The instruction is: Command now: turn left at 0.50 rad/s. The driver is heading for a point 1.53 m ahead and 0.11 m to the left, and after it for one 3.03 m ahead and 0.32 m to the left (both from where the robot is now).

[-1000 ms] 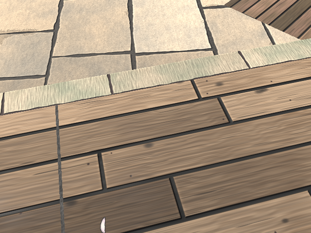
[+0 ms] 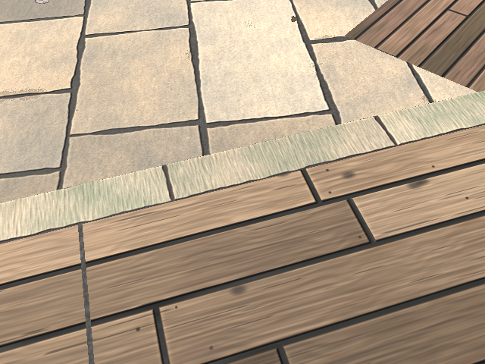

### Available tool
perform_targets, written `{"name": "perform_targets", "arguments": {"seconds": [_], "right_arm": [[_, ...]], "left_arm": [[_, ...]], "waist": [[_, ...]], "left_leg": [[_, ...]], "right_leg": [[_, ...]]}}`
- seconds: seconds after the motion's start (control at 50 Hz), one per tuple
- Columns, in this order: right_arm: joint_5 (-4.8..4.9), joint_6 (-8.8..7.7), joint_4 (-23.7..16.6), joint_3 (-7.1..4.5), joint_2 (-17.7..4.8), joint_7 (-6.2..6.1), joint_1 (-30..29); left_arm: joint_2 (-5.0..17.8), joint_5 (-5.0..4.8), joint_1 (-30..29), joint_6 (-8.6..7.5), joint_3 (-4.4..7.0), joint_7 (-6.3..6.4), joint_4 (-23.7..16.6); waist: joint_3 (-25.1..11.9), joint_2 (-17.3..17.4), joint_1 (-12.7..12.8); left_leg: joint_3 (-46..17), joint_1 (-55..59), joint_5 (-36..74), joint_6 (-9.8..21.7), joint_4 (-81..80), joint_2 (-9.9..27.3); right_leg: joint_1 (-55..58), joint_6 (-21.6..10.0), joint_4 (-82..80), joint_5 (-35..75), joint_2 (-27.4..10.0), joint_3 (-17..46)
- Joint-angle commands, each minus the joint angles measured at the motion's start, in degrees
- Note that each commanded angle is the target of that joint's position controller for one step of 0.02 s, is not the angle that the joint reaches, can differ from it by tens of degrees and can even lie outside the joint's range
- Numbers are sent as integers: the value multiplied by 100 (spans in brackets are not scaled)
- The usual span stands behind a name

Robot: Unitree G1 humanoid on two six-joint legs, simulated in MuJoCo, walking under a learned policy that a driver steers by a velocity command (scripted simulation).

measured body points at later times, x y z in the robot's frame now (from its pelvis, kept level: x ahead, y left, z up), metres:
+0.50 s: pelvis -0.01 +0.02 +0.00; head +0.03 +0.04 +0.45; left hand +0.05 +0.32 -0.11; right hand +0.17 -0.23 -0.11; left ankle -0.02 +0.11 -0.74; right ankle +0.05 -0.10 -0.71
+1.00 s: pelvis +0.00 +0.00 +0.00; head +0.01 +0.00 +0.45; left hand +0.00 +0.28 -0.13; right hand +0.17 -0.22 -0.13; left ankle -0.08 +0.10 -0.74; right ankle +0.04 -0.08 -0.73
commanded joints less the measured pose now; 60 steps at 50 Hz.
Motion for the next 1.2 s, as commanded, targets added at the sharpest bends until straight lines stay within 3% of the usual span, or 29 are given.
{"name": "perform_targets", "arguments": {"seconds": [0.02, 0.08, 0.1, 0.12, 0.14, 0.16, 0.2, 0.24, 0.3, 0.44, 0.52, 0.56, 0.58, 0.6, 0.62, 0.64, 0.68, 0.74, 0.84, 0.88, 0.9, 0.92, 0.94, 0.96, 1.0, 1.04, 1.1, 1.16, 1.2], "right_arm": [[56, -58, -580, -34, -311, 30, -273], [-3, -159, -561, -38, -307, -32, 32], [-87, -244, -536, -107, -584, -87, 215], [-79, -330, -657, -319, -1563, -113, 362], [55, -339, -489, -377, -1574, -105, 977], [67, -320, -465, -301, -1289, -128, 849], [54, -244, -594, -169, -858, -208, 20], [66, -224, -664, -141, -775, -224, -130], [59, -252, -610, -198, -907, -200, 94], [-48, -199, -637, -265, -1038, -187, 232], [-80, -184, -659, -229, -951, -170, 12], [-15, -177, -642, -184, -866, -196, -175], [25, -194, -631, -131, -733, -222, -151], [20, -224, -637, -19, -339, -226, 162], [9, -215, -674, -61, -461, -283, 297], [-97, -185, -550, -147, -787, -309, 267], [-29, -160, -348, -144, -675, -248, 295], [-29, -124, -209, -56, -475, -167, 287], [55, -92, -71, 103, -257, -234, -37], [53, -149, 133, 143, -198, -294, 209], [-10, -210, 226, 168, -231, -330, 296], [-129, -294, 267, 149, -464, -374, 378], [-117, -308, 328, 25, -901, -356, 251], [-122, -316, 384, -18, -906, -310, 410], [-170, -385, 403, -15, -830, -321, 413], [-162, -529, 490, -6, -730, -371, 539], [-136, -706, 527, -12, -648, -378, 450], [-116, -710, 550, -53, -733, -343, 359], [-36, -642, 539, -97, -854, -333, 264]], "left_arm": [[1093, 10, 253, -29, 317, -60, -188], [1164, -75, 108, -20, 372, -91, -171], [1074, -64, 269, -33, 364, -98, -153], [523, -19, 236, -14, 216, -134, -553], [622, 10, -319, 91, 193, -47, -653], [678, -34, -320, 136, 208, -54, -623], [779, -79, -268, 92, 250, -100, -514], [862, 15, -26, 100, 278, -151, -418], [729, -26, -73, 141, 244, -177, -483], [685, -45, -456, 129, 190, -122, -728], [674, -118, -200, 66, 157, -75, -712], [589, -107, 148, 10, 128, -34, -629], [639, -58, 246, -42, 129, 10, -603], [967, 41, 142, -88, 148, 57, -699], [1458, 22, -182, -64, 242, 6, -790], [1195, -9, -7, -66, 214, -45, -698], [711, -38, -442, -98, 65, -90, -704], [658, -34, -358, -124, 42, -56, -578], [787, -15, 48, -67, 95, -117, -265], [811, -56, 3, -29, 111, -121, -173], [702, -51, 117, -54, 78, -126, -129], [581, -65, 227, -85, 49, -174, -125], [469, -125, 112, -82, 30, -206, -182], [596, -34, -273, -52, 64, -234, -221], [673, -25, -609, -60, 133, -307, -367], [688, -14, -528, -131, 184, -386, -380], [553, -20, -484, -199, 174, -471, -323], [471, -49, -505, -146, 160, -508, -447], [496, -58, -152, -119, 200, -510, -406]], "waist": [[-448, -1175, 235], [-518, -917, -90], [-689, -283, -193], [-731, 1501, -86], [-887, 1093, -585], [-610, 632, -416], [-172, 432, -62], [-427, 539, 21], [-538, 415, -54], [-449, 567, -242], [-566, 667, -151], [-559, 590, 99], [-540, 376, 144], [-647, -720, -57], [-422, -1442, -151], [-447, -959, -57], [-218, -669, -264], [-344, -976, -177], [-477, -1151, 99], [-473, -995, -101], [-675, -805, -96], [-759, -392, -36], [-367, 511, 48], [-14, 823, -267], [692, 1015, -387], [748, 763, -331], [430, 546, -289], [176, 724, -236], [-69, 652, -31]], "left_leg": [[355, -18, -124, 92, -762, -92], [460, 900, 1065, 277, -2363, -206], [-292, 1650, 1777, 416, -2963, 149], [-2766, 2483, 4479, 1110, -2973, 2014], [-2968, 2283, 5594, 1956, -2850, 2384], [-2526, 2128, 5304, 2028, -2824, 2112], [-1865, 1707, 4294, 1557, -2967, 1360], [-1649, 1704, 4464, 1439, -2941, 1055], [-1796, 1785, 4100, 1461, -2942, 1022], [-2542, 1357, 2829, 1497, -2890, 954], [-2691, 1080, 3343, 1308, -2669, 890], [-2709, 781, 3155, 1023, -2453, 706], [-2623, 480, 2435, 750, -2275, 503], [-1975, 124, 906, 426, -1394, -18], [-962, -360, -678, 275, -630, -964], [-1030, -57, -784, 210, 270, -617], [-1034, 135, -166, 118, 717, -517], [-786, 135, 2, -39, 339, -497], [-248, 733, 6, -7, -1601, -274], [-125, 1390, 1153, 111, -2973, -242], [-416, 2008, 1567, 201, -3348, -56], [-1007, 2543, 1138, 351, -3264, 482], [-1477, 1972, -261, 715, -3207, 784], [-2043, 1563, -1566, 1046, -3697, 1181], [-2555, 1251, -2001, 1398, -4359, 1751], [-2359, 1862, -1146, 1475, -4405, 1848], [-1303, 2294, 610, 1291, -4102, 1522], [-533, 1911, 2767, 1131, -3450, 1451], [-211, 1560, 3432, 894, -2744, 1389]], "right_leg": [[748, -977, -94, 3584, -1436, 772], [302, -575, 689, 2979, -1303, 408], [-325, -223, 1511, 1932, -1067, 113], [-2089, 316, 2943, -1279, -123, -394], [-2358, 303, 3771, -2295, 157, 431], [-2463, 288, 4167, -1984, 22, 670], [-2449, 269, 3846, -1073, -124, 789], [-2161, 342, 3758, -716, 2, 688], [-2168, 401, 3321, -630, 86, 693], [-1815, 331, 2232, -643, 277, 793], [-958, 169, 1434, -678, 384, 703], [-153, 54, 219, -44, 390, 671], [322, -30, -532, 367, 139, 918], [651, -274, -1201, 228, -1092, 2234], [156, -997, -1273, 1246, -2014, 3379], [-230, -1373, -1147, 1445, -2052, 3275], [-501, -1119, -1046, 1527, -1326, 2280], [-19, -916, -819, 2231, -876, 1642], [385, -949, -527, 2233, -866, 1735], [174, -739, -302, 2319, -767, 1671], [-144, -512, -382, 1507, -738, 1712], [-740, -318, -257, 346, -535, 1662], [-1143, -272, 70, -797, 215, 972], [-1363, -264, 835, -1003, 462, 624], [-2037, -299, 1874, -1024, 318, 535], [-2696, -346, 2369, -974, 81, 819], [-2491, -263, 2069, -648, 26, 576], [-1555, -203, 1404, -537, 107, 178], [-714, -261, 844, 10, 314, -43]]}}
Keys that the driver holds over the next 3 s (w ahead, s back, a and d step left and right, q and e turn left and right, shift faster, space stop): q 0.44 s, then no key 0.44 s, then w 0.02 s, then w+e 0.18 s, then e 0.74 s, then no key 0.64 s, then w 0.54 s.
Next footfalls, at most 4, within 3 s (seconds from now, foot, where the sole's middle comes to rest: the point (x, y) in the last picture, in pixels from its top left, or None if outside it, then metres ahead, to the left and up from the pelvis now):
0.10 left None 0.02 0.11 -0.78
0.60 right None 0.08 -0.07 -0.78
0.92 left None -0.04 0.11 -0.78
1.24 right None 0.17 -0.07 -0.78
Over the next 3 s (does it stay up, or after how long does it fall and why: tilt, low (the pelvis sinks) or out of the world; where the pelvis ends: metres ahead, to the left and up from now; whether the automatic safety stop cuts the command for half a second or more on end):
stays up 0.31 0.03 0.01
